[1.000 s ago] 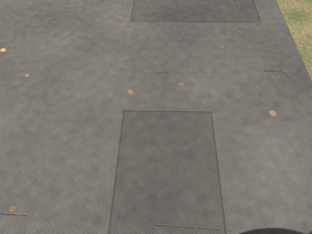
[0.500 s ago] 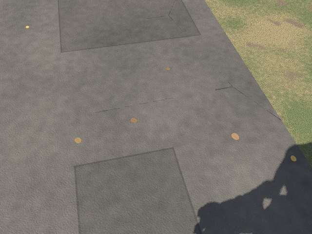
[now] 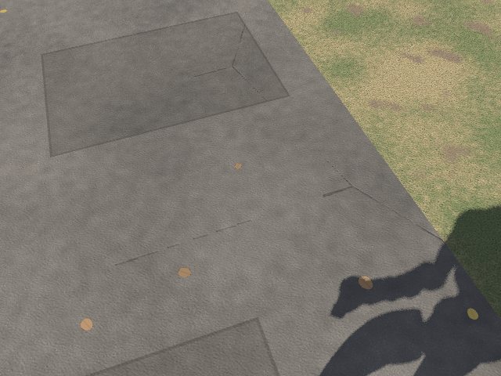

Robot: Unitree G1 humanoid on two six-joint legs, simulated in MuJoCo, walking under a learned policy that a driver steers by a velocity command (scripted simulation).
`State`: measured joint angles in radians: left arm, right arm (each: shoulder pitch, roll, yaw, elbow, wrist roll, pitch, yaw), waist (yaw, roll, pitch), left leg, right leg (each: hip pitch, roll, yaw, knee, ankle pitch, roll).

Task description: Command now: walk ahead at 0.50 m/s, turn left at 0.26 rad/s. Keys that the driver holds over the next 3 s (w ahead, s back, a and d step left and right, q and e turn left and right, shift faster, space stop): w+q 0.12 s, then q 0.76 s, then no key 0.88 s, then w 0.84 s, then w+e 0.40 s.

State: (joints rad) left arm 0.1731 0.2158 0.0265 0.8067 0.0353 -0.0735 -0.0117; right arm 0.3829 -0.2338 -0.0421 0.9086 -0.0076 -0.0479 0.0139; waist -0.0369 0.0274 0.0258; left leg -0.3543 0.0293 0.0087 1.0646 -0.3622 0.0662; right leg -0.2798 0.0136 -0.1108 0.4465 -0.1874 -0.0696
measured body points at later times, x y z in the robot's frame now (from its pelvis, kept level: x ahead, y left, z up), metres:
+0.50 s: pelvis +0.19 +0.03 -0.02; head +0.23 +0.06 +0.43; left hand +0.20 +0.30 -0.15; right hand +0.38 -0.19 -0.13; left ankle +0.27 +0.10 -0.74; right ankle +0.13 -0.11 -0.64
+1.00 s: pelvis +0.24 -0.01 +0.00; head +0.27 -0.01 +0.45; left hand +0.19 +0.29 -0.10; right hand +0.47 -0.19 -0.13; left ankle +0.25 +0.10 -0.72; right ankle +0.29 -0.09 -0.74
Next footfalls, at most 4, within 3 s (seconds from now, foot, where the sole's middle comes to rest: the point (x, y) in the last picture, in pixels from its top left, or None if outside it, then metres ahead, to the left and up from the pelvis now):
0.38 left None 0.30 0.11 -0.78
0.94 right None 0.33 -0.07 -0.78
1.32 left None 0.17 0.08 -0.78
2.52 left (166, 356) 0.55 0.27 -0.78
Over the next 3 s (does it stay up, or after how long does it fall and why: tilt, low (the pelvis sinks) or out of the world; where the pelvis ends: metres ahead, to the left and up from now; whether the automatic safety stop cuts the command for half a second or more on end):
stays up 0.68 0.27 -0.01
